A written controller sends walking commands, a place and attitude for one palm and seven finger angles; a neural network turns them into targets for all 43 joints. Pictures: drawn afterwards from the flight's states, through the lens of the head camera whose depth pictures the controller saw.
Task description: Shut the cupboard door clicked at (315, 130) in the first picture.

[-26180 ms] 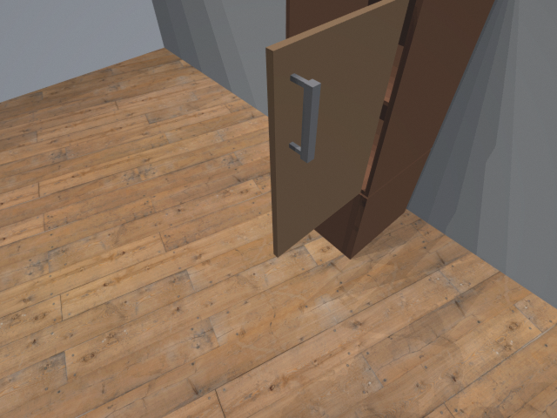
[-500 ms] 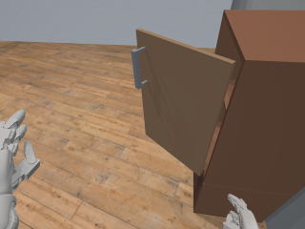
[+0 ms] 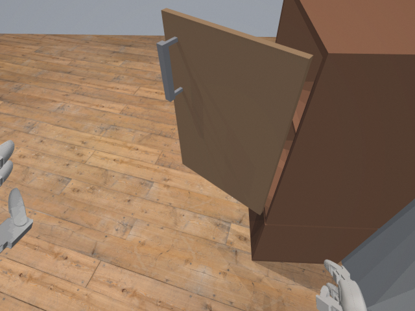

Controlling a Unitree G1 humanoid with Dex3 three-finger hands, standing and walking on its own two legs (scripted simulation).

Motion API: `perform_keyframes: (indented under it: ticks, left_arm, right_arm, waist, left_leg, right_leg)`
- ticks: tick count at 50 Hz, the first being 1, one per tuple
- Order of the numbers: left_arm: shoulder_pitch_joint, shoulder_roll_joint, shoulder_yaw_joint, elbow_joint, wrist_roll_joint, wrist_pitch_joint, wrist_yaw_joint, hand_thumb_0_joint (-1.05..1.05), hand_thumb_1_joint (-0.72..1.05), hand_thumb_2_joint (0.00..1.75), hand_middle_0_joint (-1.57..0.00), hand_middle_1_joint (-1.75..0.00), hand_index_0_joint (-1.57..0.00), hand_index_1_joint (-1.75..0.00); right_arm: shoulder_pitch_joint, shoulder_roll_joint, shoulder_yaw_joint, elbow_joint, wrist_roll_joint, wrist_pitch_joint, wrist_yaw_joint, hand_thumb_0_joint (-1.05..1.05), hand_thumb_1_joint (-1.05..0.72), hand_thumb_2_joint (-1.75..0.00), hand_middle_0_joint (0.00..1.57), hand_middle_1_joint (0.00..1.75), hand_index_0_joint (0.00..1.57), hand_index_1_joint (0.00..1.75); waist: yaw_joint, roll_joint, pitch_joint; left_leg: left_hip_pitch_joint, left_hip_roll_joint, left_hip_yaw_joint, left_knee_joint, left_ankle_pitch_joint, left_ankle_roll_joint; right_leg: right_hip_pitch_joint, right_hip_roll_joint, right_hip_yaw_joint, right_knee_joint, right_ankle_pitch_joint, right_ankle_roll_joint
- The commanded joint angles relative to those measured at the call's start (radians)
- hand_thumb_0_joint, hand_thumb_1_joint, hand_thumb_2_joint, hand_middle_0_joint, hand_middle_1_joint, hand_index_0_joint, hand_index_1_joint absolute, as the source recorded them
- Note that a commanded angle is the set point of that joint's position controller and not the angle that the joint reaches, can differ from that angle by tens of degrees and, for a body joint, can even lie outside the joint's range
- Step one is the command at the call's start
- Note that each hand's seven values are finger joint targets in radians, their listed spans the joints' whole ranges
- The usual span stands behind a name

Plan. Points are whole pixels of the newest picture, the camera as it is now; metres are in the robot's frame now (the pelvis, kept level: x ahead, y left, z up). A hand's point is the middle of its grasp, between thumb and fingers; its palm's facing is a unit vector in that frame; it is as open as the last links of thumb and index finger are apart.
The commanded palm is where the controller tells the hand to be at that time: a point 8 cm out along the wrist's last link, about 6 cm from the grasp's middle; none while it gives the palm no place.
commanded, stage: step back with the hand held close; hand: left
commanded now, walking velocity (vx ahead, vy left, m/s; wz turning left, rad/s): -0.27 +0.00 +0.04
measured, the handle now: (171, 70) +0.67 +0.14 +0.12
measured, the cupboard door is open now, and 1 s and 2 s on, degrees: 54 54 54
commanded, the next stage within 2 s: stop stepping back and stand still in 1.20 s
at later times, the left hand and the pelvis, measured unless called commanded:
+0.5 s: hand out of the picture +0.12 +0.27 +0.17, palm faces +0.51 -0.75 -0.42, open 7.4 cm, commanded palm +0.06 +0.30 +0.18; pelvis -0.07 +0.00 -0.02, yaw +1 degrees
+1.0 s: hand out of the picture +0.05 +0.26 +0.17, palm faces +0.47 -0.74 -0.48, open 7.4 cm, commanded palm -0.02 +0.31 +0.18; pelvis -0.14 +0.00 -0.02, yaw +5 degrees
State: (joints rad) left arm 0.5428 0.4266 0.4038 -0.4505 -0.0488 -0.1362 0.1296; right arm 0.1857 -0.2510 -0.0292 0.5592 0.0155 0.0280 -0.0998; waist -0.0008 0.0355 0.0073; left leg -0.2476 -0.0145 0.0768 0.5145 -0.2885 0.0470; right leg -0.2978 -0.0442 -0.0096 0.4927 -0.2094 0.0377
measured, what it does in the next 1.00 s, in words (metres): walks backwards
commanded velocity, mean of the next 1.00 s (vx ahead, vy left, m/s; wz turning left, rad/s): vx -0.35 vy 0.00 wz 0.00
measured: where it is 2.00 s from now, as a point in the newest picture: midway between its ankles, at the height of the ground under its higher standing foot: outside the picture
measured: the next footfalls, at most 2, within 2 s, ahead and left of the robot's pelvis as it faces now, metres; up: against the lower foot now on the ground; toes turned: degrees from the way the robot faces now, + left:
right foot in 1.20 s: -0.21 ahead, -0.14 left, +0.00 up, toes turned -4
left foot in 1.32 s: -0.06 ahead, +0.09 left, +0.00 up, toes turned +5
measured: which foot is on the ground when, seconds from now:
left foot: down 0.00-1.00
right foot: down 0.00-0.98, up 1.00-1.00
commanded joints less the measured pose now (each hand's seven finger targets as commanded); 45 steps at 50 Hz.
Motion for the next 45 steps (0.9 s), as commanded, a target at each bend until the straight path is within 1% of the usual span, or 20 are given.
perform_keyframes:
  ticks: [1,4,6,9,11,12,16,18,21,23,26,30,31,32,34,37,38,41,43,45]
  left_arm:
    - [0.017,0.197,0.181,-0.203,-0.007,-0.071,0.039,0.00,0.90,0.90,-0.20,-0.30,-0.20,-0.30]
    - [0.013,0.173,0.163,-0.203,-0.003,-0.080,0.041,0.00,0.90,0.90,-0.20,-0.30,-0.20,-0.30]
    - [-0.007,0.190,0.185,-0.214,0.006,-0.089,0.043,0.00,0.90,0.90,-0.20,-0.30,-0.20,-0.30]
    - [-0.041,0.161,0.166,-0.218,0.014,-0.100,0.044,0.00,0.90,0.90,-0.20,-0.30,-0.20,-0.30]
    - [-0.082,0.186,0.187,-0.243,0.027,-0.115,0.046,0.00,0.90,0.90,-0.20,-0.30,-0.20,-0.30]
    - [-0.094,0.161,0.167,-0.247,0.029,-0.122,0.046,0.00,0.90,0.90,-0.20,-0.30,-0.20,-0.30]
    - [-0.130,0.174,0.180,-0.258,0.040,-0.142,0.048,0.00,0.90,0.90,-0.20,-0.30,-0.20,-0.30]
    - [-0.142,0.155,0.161,-0.248,0.039,-0.149,0.050,0.00,0.90,0.90,-0.20,-0.30,-0.20,-0.30]
    - [-0.165,0.183,0.178,-0.245,0.040,-0.159,0.056,0.00,0.90,0.90,-0.20,-0.30,-0.20,-0.30]
    - [-0.141,0.165,0.154,-0.240,0.030,-0.161,0.060,0.00,0.90,0.90,-0.20,-0.30,-0.20,-0.30]
    - [-0.104,0.193,0.186,-0.249,0.032,-0.175,0.070,0.00,0.90,0.90,-0.20,-0.30,-0.20,-0.30]
    - [-0.056,0.179,0.217,-0.258,0.045,-0.195,0.066,0.00,0.90,0.90,-0.20,-0.30,-0.20,-0.30]
    - [-0.040,0.190,0.228,-0.242,0.046,-0.196,0.061,0.00,0.90,0.90,-0.20,-0.30,-0.20,-0.30]
    - [-0.027,0.178,0.226,-0.226,0.049,-0.199,0.054,0.00,0.90,0.90,-0.20,-0.30,-0.20,-0.30]
    - [-0.047,0.170,0.219,-0.210,0.049,-0.202,0.045,0.00,0.90,0.90,-0.20,-0.30,-0.20,-0.30]
    - [-0.080,0.162,0.182,-0.241,0.033,-0.210,0.036,0.00,0.90,0.90,-0.20,-0.30,-0.20,-0.30]
    - [-0.090,0.173,0.175,-0.255,0.029,-0.208,0.036,0.00,0.90,0.90,-0.20,-0.30,-0.20,-0.30]
    - [-0.095,0.217,0.188,-0.296,0.026,-0.202,0.051,0.00,0.90,0.90,-0.20,-0.30,-0.20,-0.30]
    - [-0.074,0.211,0.176,-0.301,0.023,-0.196,0.061,0.00,0.90,0.90,-0.20,-0.30,-0.20,-0.30]
    - [-0.057,0.221,0.194,-0.292,0.021,-0.198,0.071,0.00,0.90,0.90,-0.20,-0.30,-0.20,-0.30]
  right_arm:
    - [-0.083,-0.113,-0.041,-0.173,-0.001,-0.040,-0.005,0.00,-0.90,-0.90,0.20,0.30,0.20,0.30]
    - [-0.075,-0.114,-0.037,-0.179,0.002,-0.044,-0.003,0.00,-0.90,-0.90,0.20,0.30,0.20,0.30]
    - [-0.081,-0.122,-0.038,-0.180,-0.002,-0.053,-0.005,0.00,-0.90,-0.90,0.20,0.30,0.20,0.30]
    - [-0.065,-0.119,-0.032,-0.182,0.002,-0.070,-0.004,0.00,-0.90,-0.90,0.20,0.30,0.20,0.30]
    - [-0.070,-0.128,-0.033,-0.181,-0.001,-0.083,-0.006,0.00,-0.90,-0.90,0.20,0.30,0.20,0.30]
    - [-0.060,-0.119,-0.029,-0.179,0.000,-0.092,-0.007,0.00,-0.90,-0.90,0.20,0.30,0.20,0.30]
    - [-0.047,-0.126,-0.030,-0.166,-0.005,-0.118,-0.004,0.00,-0.90,-0.90,0.20,0.30,0.20,0.30]
    - [-0.036,-0.116,-0.028,-0.159,-0.006,-0.128,-0.002,0.00,-0.90,-0.90,0.20,0.30,0.20,0.30]
    - [-0.030,-0.117,-0.031,-0.142,-0.014,-0.137,0.004,0.00,-0.90,-0.90,0.20,0.30,0.20,0.30]
    - [-0.028,-0.098,-0.021,-0.131,-0.015,-0.139,0.011,0.00,-0.90,-0.90,0.20,0.30,0.20,0.30]
    - [-0.040,-0.109,-0.026,-0.127,-0.015,-0.140,0.011,0.00,-0.90,-0.90,0.20,0.30,0.20,0.30]
    - [-0.048,-0.124,-0.034,-0.143,-0.007,-0.159,0.005,0.00,-0.90,-0.90,0.20,0.30,0.20,0.30]
    - [-0.053,-0.123,-0.038,-0.144,-0.007,-0.165,0.004,0.00,-0.90,-0.90,0.20,0.30,0.20,0.30]
    - [-0.057,-0.127,-0.042,-0.146,-0.006,-0.169,0.006,0.00,-0.90,-0.90,0.20,0.30,0.20,0.30]
    - [-0.051,-0.125,-0.042,-0.139,-0.009,-0.170,0.006,0.00,-0.90,-0.90,0.20,0.30,0.20,0.30]
    - [-0.038,-0.103,-0.038,-0.115,-0.014,-0.181,0.010,0.00,-0.90,-0.90,0.20,0.30,0.20,0.30]
    - [-0.037,-0.102,-0.038,-0.108,-0.014,-0.183,0.014,0.00,-0.90,-0.90,0.20,0.30,0.20,0.30]
    - [-0.041,-0.091,-0.041,-0.095,-0.019,-0.171,0.020,0.00,-0.90,-0.90,0.20,0.30,0.20,0.30]
    - [-0.044,-0.070,-0.032,-0.092,-0.019,-0.156,0.023,0.00,-0.90,-0.90,0.20,0.30,0.20,0.30]
    - [-0.040,-0.075,-0.034,-0.092,-0.017,-0.144,0.019,0.00,-0.90,-0.90,0.20,0.30,0.20,0.30]
  waist:
    - [0.012,0.019,-0.191]
    - [0.006,0.041,-0.151]
    - [0.011,0.070,-0.129]
    - [0.004,0.073,-0.088]
    - [0.005,0.095,-0.074]
    - [0.001,0.091,-0.067]
    - [0.001,0.061,-0.069]
    - [-0.003,0.014,-0.049]
    - [-0.006,-0.047,-0.028]
    - [-0.009,-0.083,-0.040]
    - [-0.008,-0.012,-0.072]
    - [0.004,0.146,-0.125]
    - [0.006,0.153,-0.135]
    - [0.008,0.146,-0.114]
    - [0.003,0.107,-0.054]
    - [-0.011,-0.003,-0.090]
    - [-0.012,-0.028,-0.116]
    - [-0.015,-0.084,-0.112]
    - [-0.021,-0.126,-0.121]
    - [-0.028,-0.096,-0.125]
  left_leg:
    - [-0.110,0.132,-0.120,-0.080,0.357,-0.014]
    - [-0.215,0.150,-0.141,-0.123,0.201,0.005]
    - [-0.319,0.161,-0.160,-0.161,0.059,0.025]
    - [-0.459,0.172,-0.176,-0.192,-0.177,0.046]
    - [-0.527,0.175,-0.191,-0.208,-0.306,0.058]
    - [-0.544,0.173,-0.190,-0.203,-0.331,0.060]
    - [-0.560,0.158,-0.193,-0.164,-0.409,0.059]
    - [-0.539,0.130,-0.176,-0.109,-0.414,0.048]
    - [-0.433,0.082,-0.158,-0.005,-0.383,0.022]
    - [-0.325,0.065,-0.146,0.036,-0.293,0.002]
    - [-0.341,0.092,-0.177,-0.051,-0.289,0.013]
    - [-0.621,0.227,-0.287,-0.246,-0.406,0.079]
    - [-0.628,0.245,-0.303,-0.254,-0.380,0.082]
    - [-0.696,0.268,-0.301,-0.260,-0.462,0.094]
    - [-0.715,0.242,-0.279,-0.210,-0.431,0.089]
    - [-0.477,0.129,-0.188,-0.056,-0.245,0.025]
    - [-0.395,0.100,-0.157,-0.001,-0.219,0.006]
    - [-0.230,0.049,-0.134,0.113,-0.214,-0.023]
    - [-0.128,0.036,-0.121,0.143,-0.145,-0.033]
    - [-0.094,0.049,-0.142,0.098,-0.155,-0.022]
  right_leg:
    - [0.207,-0.040,0.059,0.073,0.426,-0.042]
    - [0.218,-0.018,0.054,0.104,0.328,-0.033]
    - [0.264,0.000,0.047,0.133,0.275,-0.024]
    - [0.305,0.010,0.050,0.185,0.206,-0.023]
    - [0.325,0.018,0.054,0.205,0.169,-0.021]
    - [0.324,0.016,0.052,0.216,0.167,-0.022]
    - [0.295,0.010,0.082,0.203,0.085,-0.030]
    - [0.227,-0.012,0.126,0.148,0.020,-0.043]
    - [0.064,-0.070,0.219,-0.010,-0.167,-0.078]
    - [-0.037,-0.104,0.227,-0.074,-0.210,-0.094]
    - [0.018,-0.066,0.158,-0.031,-0.169,-0.072]
    - [0.338,0.068,0.039,0.298,0.087,-0.016]
    - [0.362,0.086,0.035,0.325,0.121,-0.012]
    - [0.400,0.095,0.052,0.351,0.072,-0.007]
    - [0.368,0.092,0.083,0.322,0.118,-0.022]
    - [0.174,-0.003,0.214,0.143,0.229,-0.066]
    - [0.103,-0.039,0.260,0.081,0.191,-0.077]
    - [-0.107,-0.126,0.344,-0.111,-0.111,-0.123]
    - [-0.198,-0.145,0.311,-0.152,-0.150,-0.126]
    - [-0.229,-0.108,0.247,-0.142,-0.186,-0.105]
